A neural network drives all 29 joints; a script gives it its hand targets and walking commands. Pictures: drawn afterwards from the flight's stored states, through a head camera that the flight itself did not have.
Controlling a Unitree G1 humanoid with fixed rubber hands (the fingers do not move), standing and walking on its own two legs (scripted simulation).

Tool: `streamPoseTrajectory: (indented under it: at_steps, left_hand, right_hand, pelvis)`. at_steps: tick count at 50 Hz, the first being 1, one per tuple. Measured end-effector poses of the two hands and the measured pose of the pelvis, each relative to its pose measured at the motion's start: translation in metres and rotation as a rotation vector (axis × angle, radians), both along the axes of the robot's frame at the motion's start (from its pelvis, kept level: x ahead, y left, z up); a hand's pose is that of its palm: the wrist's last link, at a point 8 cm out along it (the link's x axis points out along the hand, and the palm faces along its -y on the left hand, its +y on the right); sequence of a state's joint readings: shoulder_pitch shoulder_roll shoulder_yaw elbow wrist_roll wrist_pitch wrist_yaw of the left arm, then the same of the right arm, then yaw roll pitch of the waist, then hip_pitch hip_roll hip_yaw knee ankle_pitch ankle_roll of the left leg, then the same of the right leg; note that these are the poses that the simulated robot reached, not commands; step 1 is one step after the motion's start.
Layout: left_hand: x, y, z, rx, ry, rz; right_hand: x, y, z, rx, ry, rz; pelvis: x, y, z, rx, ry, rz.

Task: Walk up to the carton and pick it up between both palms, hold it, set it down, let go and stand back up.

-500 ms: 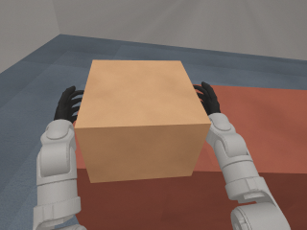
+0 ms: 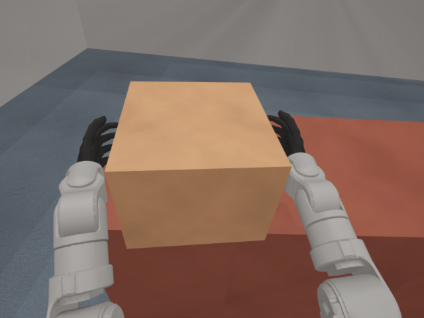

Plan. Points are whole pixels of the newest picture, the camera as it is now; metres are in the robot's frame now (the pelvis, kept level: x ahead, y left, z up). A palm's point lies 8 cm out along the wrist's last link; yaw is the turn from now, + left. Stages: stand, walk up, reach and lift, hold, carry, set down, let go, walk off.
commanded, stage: hold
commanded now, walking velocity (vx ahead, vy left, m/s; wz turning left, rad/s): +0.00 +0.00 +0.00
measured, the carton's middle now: (194, 157) +0.41 +0.01 +0.13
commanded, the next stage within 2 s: none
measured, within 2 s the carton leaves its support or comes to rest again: neither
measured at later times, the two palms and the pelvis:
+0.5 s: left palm (90, 160) +0.35 +0.19 +0.18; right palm (288, 152) +0.36 -0.17 +0.18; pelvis +0.01 +0.00 +0.00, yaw +0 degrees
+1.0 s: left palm (90, 162) +0.34 +0.19 +0.18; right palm (289, 152) +0.36 -0.17 +0.18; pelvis +0.01 +0.00 +0.00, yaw +0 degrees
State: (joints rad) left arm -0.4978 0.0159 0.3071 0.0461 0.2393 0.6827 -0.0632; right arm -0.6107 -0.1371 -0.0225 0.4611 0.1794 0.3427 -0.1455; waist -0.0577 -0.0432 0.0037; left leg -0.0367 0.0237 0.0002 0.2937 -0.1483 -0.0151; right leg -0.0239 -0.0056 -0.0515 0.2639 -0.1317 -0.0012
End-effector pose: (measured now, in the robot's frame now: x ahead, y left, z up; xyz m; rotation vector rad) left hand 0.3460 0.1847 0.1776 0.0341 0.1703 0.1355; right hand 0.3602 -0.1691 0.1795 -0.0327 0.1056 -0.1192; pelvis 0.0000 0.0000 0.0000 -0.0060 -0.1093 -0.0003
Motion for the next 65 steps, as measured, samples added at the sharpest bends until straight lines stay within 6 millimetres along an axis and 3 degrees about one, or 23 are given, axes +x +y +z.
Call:
streamPoseTrajectory:
  at_steps: [33, 43, 65]
  left_hand:
    - [0.003, 0.003, 0.004, 0.006, -0.041, 0.000]
    - [0.002, 0.005, -0.005, -0.003, 0.001, 0.004]
    - [0.000, 0.002, 0.006, 0.009, -0.030, 0.004]
  right_hand:
    - [0.003, 0.004, 0.005, 0.009, -0.041, 0.002]
    - [0.004, 0.005, 0.000, 0.001, 0.000, 0.006]
    - [0.002, 0.002, 0.007, 0.000, -0.031, 0.007]
  pelvis:
    - [0.011, 0.004, 0.000, -0.005, 0.008, 0.001]
    - [0.009, 0.003, 0.000, -0.003, 0.003, -0.002]
    - [0.004, 0.000, 0.000, -0.002, 0.008, -0.001]
